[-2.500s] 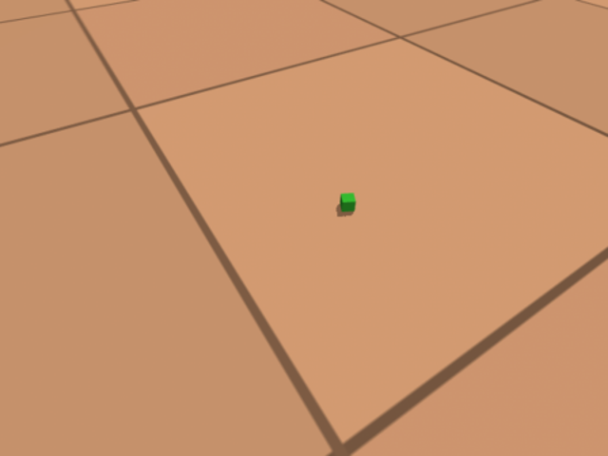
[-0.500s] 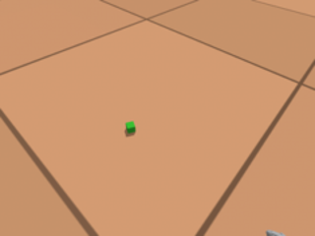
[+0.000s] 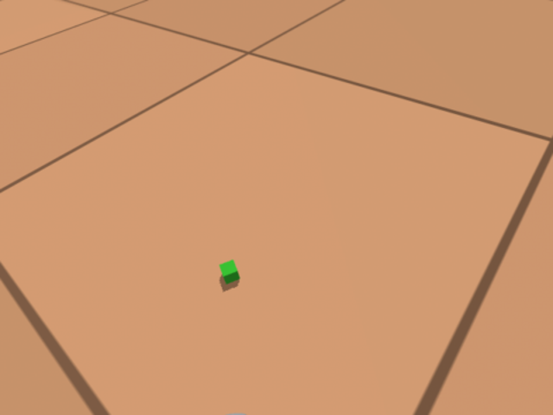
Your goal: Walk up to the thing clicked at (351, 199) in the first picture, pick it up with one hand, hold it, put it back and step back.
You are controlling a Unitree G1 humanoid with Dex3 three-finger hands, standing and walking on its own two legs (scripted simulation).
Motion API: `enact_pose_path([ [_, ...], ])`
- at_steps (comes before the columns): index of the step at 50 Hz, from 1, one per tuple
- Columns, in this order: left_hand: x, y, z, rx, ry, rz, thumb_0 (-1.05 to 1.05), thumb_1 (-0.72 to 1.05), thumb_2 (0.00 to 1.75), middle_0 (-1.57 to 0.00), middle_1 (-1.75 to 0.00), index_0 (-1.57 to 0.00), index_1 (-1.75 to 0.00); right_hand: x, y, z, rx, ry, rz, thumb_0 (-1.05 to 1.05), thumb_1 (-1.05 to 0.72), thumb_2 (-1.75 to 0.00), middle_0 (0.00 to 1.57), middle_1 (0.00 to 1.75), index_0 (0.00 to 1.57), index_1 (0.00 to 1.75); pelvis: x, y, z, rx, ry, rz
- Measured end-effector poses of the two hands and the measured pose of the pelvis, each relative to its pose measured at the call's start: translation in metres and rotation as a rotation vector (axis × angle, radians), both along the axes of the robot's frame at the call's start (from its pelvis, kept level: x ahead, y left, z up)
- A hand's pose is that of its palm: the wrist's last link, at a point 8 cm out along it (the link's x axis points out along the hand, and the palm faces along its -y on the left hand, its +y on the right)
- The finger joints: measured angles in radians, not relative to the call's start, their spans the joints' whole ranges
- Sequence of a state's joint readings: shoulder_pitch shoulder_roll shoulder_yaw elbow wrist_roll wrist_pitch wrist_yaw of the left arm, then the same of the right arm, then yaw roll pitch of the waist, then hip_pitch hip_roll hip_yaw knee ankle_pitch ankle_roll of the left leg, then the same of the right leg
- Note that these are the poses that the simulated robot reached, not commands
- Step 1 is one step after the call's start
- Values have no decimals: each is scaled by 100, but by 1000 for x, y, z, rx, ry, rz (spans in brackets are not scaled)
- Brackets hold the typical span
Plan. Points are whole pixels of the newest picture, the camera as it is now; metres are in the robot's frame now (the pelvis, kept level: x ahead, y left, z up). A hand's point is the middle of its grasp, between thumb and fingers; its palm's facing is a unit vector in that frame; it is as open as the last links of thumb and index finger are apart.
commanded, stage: walk up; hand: left
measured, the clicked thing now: (229, 271) +0.82 +0.30 -0.74
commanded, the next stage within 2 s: none
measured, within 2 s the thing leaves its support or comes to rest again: neither
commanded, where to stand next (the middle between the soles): +0.43 +0.06 m, yaw +0 degrees
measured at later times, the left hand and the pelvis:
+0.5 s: hand (108, 373) +0.24 +0.35 -0.15, palm faces -0.05 -0.94 -0.34, open 7.4 cm; pelvis +0.18 +0.07 +0.00, yaw +0 degrees
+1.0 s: hand (133, 296) +0.38 +0.33 -0.12, palm faces -0.02 -0.90 -0.43, open 7.4 cm; pelvis +0.33 +0.05 +0.00, yaw +0 degrees
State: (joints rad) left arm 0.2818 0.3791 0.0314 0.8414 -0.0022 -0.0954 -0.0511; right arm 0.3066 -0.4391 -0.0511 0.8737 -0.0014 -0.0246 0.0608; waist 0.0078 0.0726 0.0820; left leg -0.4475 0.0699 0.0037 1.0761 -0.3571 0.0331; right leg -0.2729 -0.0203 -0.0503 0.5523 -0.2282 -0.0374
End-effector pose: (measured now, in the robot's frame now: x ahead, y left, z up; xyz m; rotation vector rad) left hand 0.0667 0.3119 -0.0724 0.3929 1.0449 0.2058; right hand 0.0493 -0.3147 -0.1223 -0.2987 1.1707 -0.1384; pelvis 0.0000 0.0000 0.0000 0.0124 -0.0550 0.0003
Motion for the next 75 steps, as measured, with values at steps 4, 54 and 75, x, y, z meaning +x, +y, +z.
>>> enact_pose_path([
  [4, 3, 8, -2, -6, 59, 25, 1, 90, 90, -20, -30, -20, -30, 40, 3, 12, -14, -15, 17, 0, -91, -90, 20, 29, 21, 30, 29, 6, 5, -13, 10, -2],
  [54, 318, 73, -22, 0, 97, 41, 1, 90, 90, -20, -30, -20, -30, 359, 62, 11, -66, 8, 2, 0, -91, -90, 20, 29, 21, 30, 345, 67, -4, -21, 3, 0],
  [75, 366, 76, -45, -16, 170, 49, 1, 91, 90, -20, -30, -20, -30, 406, 74, 6, -78, -21, -48, 0, -90, -90, 20, 30, 21, 30, 387, 75, -10, -35, 4, -8],
])
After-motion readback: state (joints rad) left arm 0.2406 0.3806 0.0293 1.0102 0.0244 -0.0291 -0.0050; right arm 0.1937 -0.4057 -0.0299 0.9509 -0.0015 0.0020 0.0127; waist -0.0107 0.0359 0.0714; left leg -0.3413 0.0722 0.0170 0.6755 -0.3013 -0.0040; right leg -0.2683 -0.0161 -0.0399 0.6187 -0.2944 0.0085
